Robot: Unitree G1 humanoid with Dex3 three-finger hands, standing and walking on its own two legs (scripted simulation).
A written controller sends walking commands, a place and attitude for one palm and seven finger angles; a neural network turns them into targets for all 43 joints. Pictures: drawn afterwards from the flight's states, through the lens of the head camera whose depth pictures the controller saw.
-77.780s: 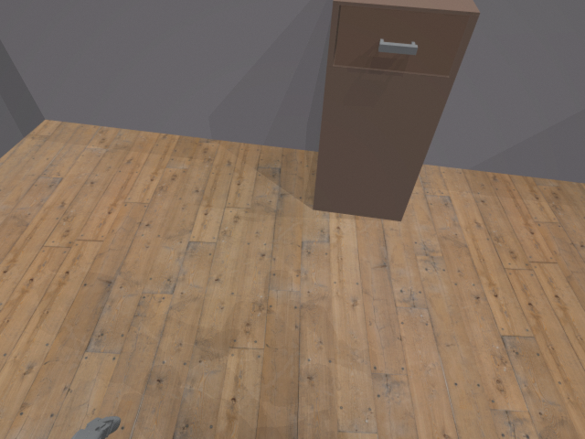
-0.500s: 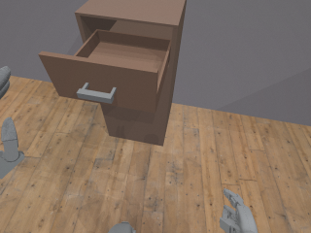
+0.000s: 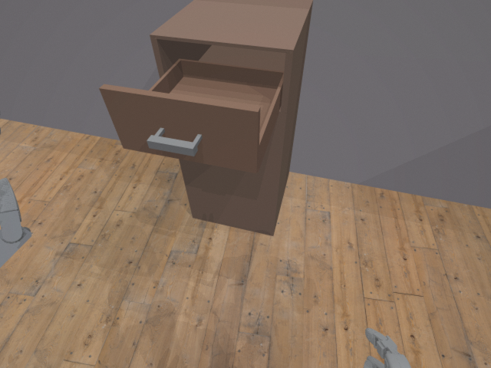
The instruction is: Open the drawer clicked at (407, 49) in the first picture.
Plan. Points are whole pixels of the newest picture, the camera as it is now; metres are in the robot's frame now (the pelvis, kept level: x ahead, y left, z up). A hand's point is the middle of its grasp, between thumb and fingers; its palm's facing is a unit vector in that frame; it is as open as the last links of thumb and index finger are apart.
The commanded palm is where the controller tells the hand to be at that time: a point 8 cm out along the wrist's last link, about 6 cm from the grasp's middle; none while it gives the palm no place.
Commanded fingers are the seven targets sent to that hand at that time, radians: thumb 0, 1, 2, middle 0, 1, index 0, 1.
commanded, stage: stop stepping back and stand still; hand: left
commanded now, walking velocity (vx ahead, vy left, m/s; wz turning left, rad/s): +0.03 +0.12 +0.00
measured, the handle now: (176, 140) +0.58 +0.19 +0.04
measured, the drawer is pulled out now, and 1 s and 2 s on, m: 0.29 0.29 0.29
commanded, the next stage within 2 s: let the arm hang, fingers relaxed in 0.12 s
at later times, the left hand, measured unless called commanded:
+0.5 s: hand out of the picture +0.09 +0.18 -0.16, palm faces +0.03 -0.99 -0.16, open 7.3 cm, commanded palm none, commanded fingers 0.00 0.90 0.90 -0.20 -0.30 -0.20 -0.30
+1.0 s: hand out of the picture -0.01 +0.21 -0.16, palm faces +0.05 -0.98 -0.21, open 7.4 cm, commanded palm none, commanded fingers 0.00 0.90 0.90 -0.20 -0.30 -0.20 -0.30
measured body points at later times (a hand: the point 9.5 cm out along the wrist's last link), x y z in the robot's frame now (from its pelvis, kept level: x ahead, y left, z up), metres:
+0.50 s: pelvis +0.01 +0.01 -0.01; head +0.03 +0.01 +0.44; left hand +0.09 +0.23 -0.14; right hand +0.11 -0.22 -0.14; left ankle +0.04 +0.14 -0.73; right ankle +0.02 -0.09 -0.73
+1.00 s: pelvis +0.01 +0.03 +0.01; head +0.01 +0.03 +0.46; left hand -0.01 +0.26 -0.14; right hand +0.01 -0.18 -0.15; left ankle +0.04 +0.14 -0.73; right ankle +0.02 -0.09 -0.73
